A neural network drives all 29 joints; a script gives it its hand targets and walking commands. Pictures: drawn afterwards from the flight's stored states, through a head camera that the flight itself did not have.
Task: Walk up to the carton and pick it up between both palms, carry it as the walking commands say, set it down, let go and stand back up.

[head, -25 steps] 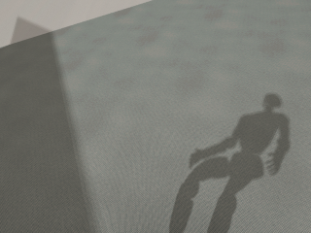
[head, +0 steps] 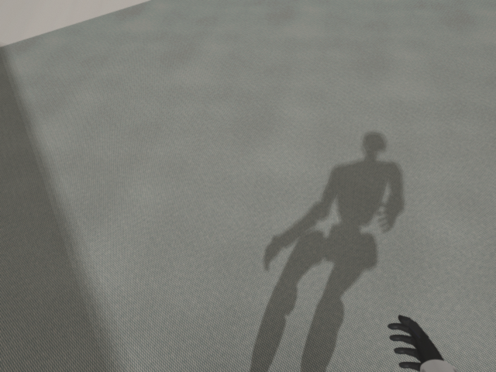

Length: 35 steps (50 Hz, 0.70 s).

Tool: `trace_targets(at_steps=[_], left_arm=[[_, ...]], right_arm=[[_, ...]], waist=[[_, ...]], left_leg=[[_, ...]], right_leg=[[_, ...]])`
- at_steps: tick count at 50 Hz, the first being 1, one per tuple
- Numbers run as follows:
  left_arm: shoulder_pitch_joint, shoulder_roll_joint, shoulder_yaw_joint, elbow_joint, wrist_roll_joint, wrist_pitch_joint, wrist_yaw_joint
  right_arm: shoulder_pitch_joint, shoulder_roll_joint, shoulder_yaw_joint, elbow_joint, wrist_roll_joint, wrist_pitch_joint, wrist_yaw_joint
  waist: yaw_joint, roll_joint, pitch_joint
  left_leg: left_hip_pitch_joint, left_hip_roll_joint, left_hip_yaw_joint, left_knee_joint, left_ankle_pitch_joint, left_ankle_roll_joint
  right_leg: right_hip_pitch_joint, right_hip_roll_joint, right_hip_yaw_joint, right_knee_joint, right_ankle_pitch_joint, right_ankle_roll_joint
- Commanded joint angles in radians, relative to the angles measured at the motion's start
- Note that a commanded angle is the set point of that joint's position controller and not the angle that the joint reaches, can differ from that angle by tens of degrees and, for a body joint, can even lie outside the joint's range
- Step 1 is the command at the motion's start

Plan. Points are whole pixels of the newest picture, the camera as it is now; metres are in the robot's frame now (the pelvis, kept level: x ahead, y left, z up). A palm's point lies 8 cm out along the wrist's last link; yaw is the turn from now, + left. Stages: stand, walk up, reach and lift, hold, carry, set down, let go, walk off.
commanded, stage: walk up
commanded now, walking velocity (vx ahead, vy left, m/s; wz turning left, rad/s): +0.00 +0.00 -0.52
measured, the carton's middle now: out of the picture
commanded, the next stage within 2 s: none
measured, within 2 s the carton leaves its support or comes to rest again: neither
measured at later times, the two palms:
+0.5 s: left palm (169, 325) +0.22 +0.19 -0.11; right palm out of the picture -0.03 -0.32 -0.14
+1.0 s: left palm (202, 314) +0.24 +0.13 -0.11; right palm out of the picture -0.07 -0.30 -0.10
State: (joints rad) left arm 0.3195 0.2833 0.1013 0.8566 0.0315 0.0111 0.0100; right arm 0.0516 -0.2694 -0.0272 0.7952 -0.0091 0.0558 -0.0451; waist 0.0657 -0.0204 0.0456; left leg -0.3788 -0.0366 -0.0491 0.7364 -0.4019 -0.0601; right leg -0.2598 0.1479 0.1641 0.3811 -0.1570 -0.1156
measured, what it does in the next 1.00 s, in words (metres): steps on the spot, turning right: left foot, then right foot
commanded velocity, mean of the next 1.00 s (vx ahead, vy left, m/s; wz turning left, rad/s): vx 0.02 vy -0.01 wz -0.50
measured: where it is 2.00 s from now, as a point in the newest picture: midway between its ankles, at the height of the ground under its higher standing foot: (383, 369)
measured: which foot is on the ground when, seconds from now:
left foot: up 0.00-0.08, down 0.10-0.44, up 0.46-0.72, down 0.74-1.00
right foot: down 0.00-0.10, up 0.12-0.42, down 0.44-0.74, up 0.76-1.00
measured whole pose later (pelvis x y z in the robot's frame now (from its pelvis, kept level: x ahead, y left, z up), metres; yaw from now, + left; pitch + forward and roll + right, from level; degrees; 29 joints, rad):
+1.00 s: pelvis +0.00 -0.03 +0.00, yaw -32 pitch +0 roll -1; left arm 0.17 0.31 0.06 0.78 0.01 0.06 -0.07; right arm 0.28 -0.26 -0.03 0.69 -0.04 0.00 -0.02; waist -0.02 -0.02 0.04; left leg -0.22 0.16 0.21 0.46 -0.23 -0.04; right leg -0.41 -0.02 -0.03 0.91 -0.44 0.06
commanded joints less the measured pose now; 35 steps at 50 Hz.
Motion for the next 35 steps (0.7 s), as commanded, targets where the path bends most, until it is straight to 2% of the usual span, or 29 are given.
trace_targets(at_steps=[1,3,4,5,6,7,8,9,11,12,13,14,15,16,17,19,20,21,22,23,24,26,27,28,29,30,33,34,35], left_arm=[[0.015,0.160,0.047,-0.066,-0.008,0.001,0.004],[-0.024,0.155,0.042,-0.073,0.000,0.019,0.005],[-0.079,0.119,0.040,-0.098,-0.012,0.011,-0.003],[-0.087,0.091,0.033,-0.110,-0.029,0.007,0.000],[-0.038,0.029,0.020,-0.103,-0.018,0.003,0.004],[0.001,0.019,0.018,-0.119,-0.004,-0.001,0.016],[-0.031,0.043,0.025,-0.139,0.007,0.001,0.009],[-0.047,0.083,0.034,-0.106,0.003,0.000,-0.001],[-0.059,0.063,0.035,-0.114,-0.010,0.010,-0.024],[-0.120,0.051,0.019,-0.110,-0.013,0.027,-0.040],[-0.141,0.099,0.035,-0.141,-0.016,0.029,-0.045],[-0.117,0.053,0.016,-0.139,-0.025,0.031,-0.055],[-0.132,0.051,0.015,-0.129,-0.025,0.032,-0.052],[-0.201,0.050,0.006,-0.167,-0.022,0.028,-0.055],[-0.217,0.050,0.007,-0.164,-0.011,0.019,-0.057],[-0.196,0.020,-0.002,-0.162,-0.001,0.032,-0.054],[-0.142,0.044,-0.001,-0.149,-0.008,0.024,-0.052],[-0.093,0.096,0.015,-0.143,-0.008,-0.001,-0.052],[-0.018,0.165,0.032,-0.117,-0.004,-0.017,-0.034],[0.095,0.275,0.065,-0.120,0.000,-0.016,-0.020],[0.111,0.258,0.056,-0.097,-0.009,-0.007,-0.016],[-0.105,0.175,0.033,-0.149,0.000,0.004,0.006],[-0.085,0.144,0.026,-0.146,-0.001,0.005,0.013],[-0.130,0.143,0.022,-0.161,0.015,0.001,0.013],[-0.182,0.148,0.027,-0.198,0.007,-0.001,0.010],[-0.161,0.138,0.020,-0.178,0.006,0.001,0.003],[-0.173,0.130,0.015,-0.178,0.002,0.006,-0.002],[-0.133,0.121,0.011,-0.171,-0.009,0.010,-0.007],[-0.197,0.136,0.008,-0.169,-0.025,0.029,-0.019]], right_arm=[[0.066,-0.104,-0.038,-0.043,0.023,-0.011,-0.012],[0.097,-0.093,-0.023,-0.030,0.024,-0.016,-0.022],[0.135,-0.087,-0.019,-0.031,0.024,-0.024,-0.023],[0.119,-0.123,-0.032,-0.061,0.033,-0.037,-0.026],[0.100,-0.155,-0.031,-0.081,0.025,-0.037,-0.022],[0.108,-0.130,-0.026,-0.063,-0.010,-0.029,-0.021],[0.155,-0.136,-0.044,-0.062,-0.003,-0.043,-0.019],[0.077,-0.107,-0.031,-0.067,-0.007,-0.050,-0.001],[0.087,-0.124,-0.038,-0.055,-0.015,-0.063,-0.012],[0.108,-0.140,-0.037,-0.059,-0.008,-0.056,-0.003],[0.112,-0.156,-0.052,-0.054,-0.013,-0.062,-0.001],[0.172,-0.155,-0.053,-0.062,-0.011,-0.058,0.001],[0.163,-0.184,-0.063,-0.038,-0.015,-0.063,0.001],[0.227,-0.192,-0.066,-0.040,-0.013,-0.059,0.011],[0.210,-0.211,-0.075,-0.025,-0.015,-0.057,0.010],[0.223,-0.159,-0.067,-0.013,-0.019,-0.060,0.018],[0.226,-0.159,-0.060,-0.018,-0.014,-0.047,0.025],[0.191,-0.159,-0.066,-0.026,-0.016,-0.052,0.029],[0.204,-0.109,-0.054,-0.046,-0.004,-0.054,0.028],[0.178,-0.059,-0.032,-0.105,0.018,-0.042,0.019],[0.076,-0.105,-0.041,-0.111,0.014,-0.020,0.017],[0.148,-0.114,-0.043,-0.059,0.008,-0.046,0.025],[0.199,-0.130,-0.050,-0.068,-0.002,-0.043,0.033],[0.247,-0.096,-0.036,-0.043,-0.019,-0.035,0.034],[0.237,-0.147,-0.054,-0.058,0.005,-0.039,0.029],[0.238,-0.107,-0.046,-0.062,0.005,-0.033,0.033],[0.230,-0.124,-0.050,-0.088,0.002,-0.025,0.031],[0.264,-0.041,-0.015,-0.080,-0.017,-0.030,0.030],[0.312,-0.063,-0.016,-0.116,0.003,-0.043,0.034]], waist=[[-0.046,-0.081,-0.168],[-0.052,-0.162,-0.069],[-0.086,-0.086,-0.165],[-0.082,-0.052,-0.135],[-0.066,0.149,-0.118],[-0.066,0.248,-0.084],[-0.083,0.196,-0.074],[-0.064,0.218,-0.107],[-0.056,0.149,0.014],[-0.081,0.102,-0.029],[-0.076,0.163,-0.035],[-0.105,0.242,-0.059],[-0.097,0.210,-0.038],[-0.151,0.232,-0.050],[-0.132,0.291,-0.031],[-0.119,0.289,-0.063],[-0.096,0.241,-0.121],[-0.029,0.124,-0.105],[-0.012,-0.130,-0.175],[0.048,-0.360,-0.221],[0.056,-0.154,-0.169],[-0.038,-0.117,-0.116],[-0.040,-0.196,-0.171],[-0.064,-0.215,-0.129],[-0.098,-0.170,-0.045],[-0.094,-0.118,-0.087],[-0.097,-0.154,-0.072],[-0.058,-0.225,-0.107],[-0.130,-0.237,-0.092]], left_leg=[[0.044,0.001,-0.019,-0.125,-0.006,0.012],[0.158,-0.010,0.032,-0.268,0.040,0.016],[0.318,0.057,-0.036,-0.393,0.103,0.038],[0.456,0.184,-0.136,-0.444,0.236,0.085],[0.473,0.402,-0.226,-0.478,0.334,0.142],[0.302,0.491,-0.338,-0.434,0.641,0.274],[0.291,0.493,-0.278,-0.450,0.701,0.297],[0.245,0.369,-0.182,-0.447,0.576,0.242],[0.281,0.358,-0.097,-0.417,0.711,0.223],[0.178,0.332,-0.023,-0.441,0.573,0.200],[0.241,0.293,-0.031,-0.409,0.633,0.178],[0.292,0.316,0.017,-0.378,0.698,0.193],[0.274,0.320,0.026,-0.369,0.774,0.187],[0.285,0.291,0.083,-0.336,0.694,0.162],[0.272,0.277,0.118,-0.318,0.834,0.147],[0.222,0.336,0.087,-0.293,0.688,0.154],[0.210,0.279,0.131,-0.214,0.575,0.112],[0.068,0.250,0.175,-0.021,0.518,0.044],[-0.067,0.200,0.206,0.149,0.107,-0.005],[-0.243,0.108,0.207,0.309,-0.260,-0.017],[-0.267,0.147,0.120,0.467,-0.260,-0.018],[-0.170,0.176,0.072,0.385,-0.110,-0.013],[-0.173,0.148,0.095,0.346,-0.079,-0.019],[-0.160,0.150,0.098,0.288,-0.043,-0.017],[-0.118,0.154,0.060,0.204,-0.103,-0.011],[-0.035,0.125,0.077,0.172,-0.096,0.001],[-0.014,0.080,0.108,0.080,0.030,0.006],[0.056,0.067,0.108,0.012,0.048,-0.006],[0.094,0.095,0.044,-0.077,0.055,0.006]], right_leg=[[0.185,-0.315,0.294,-0.036,0.321,-0.001],[0.010,-0.262,0.298,-0.044,0.148,0.006],[-0.058,-0.218,0.238,0.066,0.171,0.052],[-0.215,-0.131,0.184,0.196,0.048,0.123],[-0.320,-0.051,0.028,0.408,-0.367,0.119],[-0.351,-0.043,-0.086,0.619,-0.475,0.122],[-0.331,-0.126,-0.086,0.711,-0.432,0.142],[-0.307,-0.138,-0.086,0.745,-0.339,0.162],[-0.385,-0.177,-0.118,0.702,-0.305,0.190],[-0.259,-0.174,-0.148,0.680,-0.252,0.171],[-0.281,-0.147,-0.160,0.648,-0.264,0.180],[-0.288,-0.161,-0.185,0.569,-0.265,0.186],[-0.276,-0.150,-0.202,0.535,-0.263,0.191],[-0.228,-0.159,-0.239,0.398,-0.286,0.189],[-0.202,-0.144,-0.251,0.395,-0.245,0.182],[-0.082,-0.139,-0.268,0.250,-0.253,0.178],[0.002,-0.102,-0.293,0.144,-0.187,0.162],[0.205,-0.179,-0.199,-0.019,0.028,0.131],[0.334,-0.302,-0.088,-0.006,0.284,0.083],[0.340,-0.587,0.213,-0.013,0.563,-0.072],[0.299,-0.581,0.181,0.033,0.756,-0.139],[0.156,-0.426,0.017,0.044,0.591,-0.068],[0.197,-0.408,0.064,0.028,0.445,-0.045],[0.161,-0.398,0.018,0.019,0.491,-0.041],[0.044,-0.406,0.080,0.017,0.558,-0.050],[0.020,-0.409,0.075,0.022,0.560,-0.051],[-0.038,-0.372,0.090,-0.012,0.206,-0.039],[-0.023,-0.334,0.062,-0.006,0.151,-0.032],[-0.079,-0.285,0.055,0.050,0.098,-0.001]])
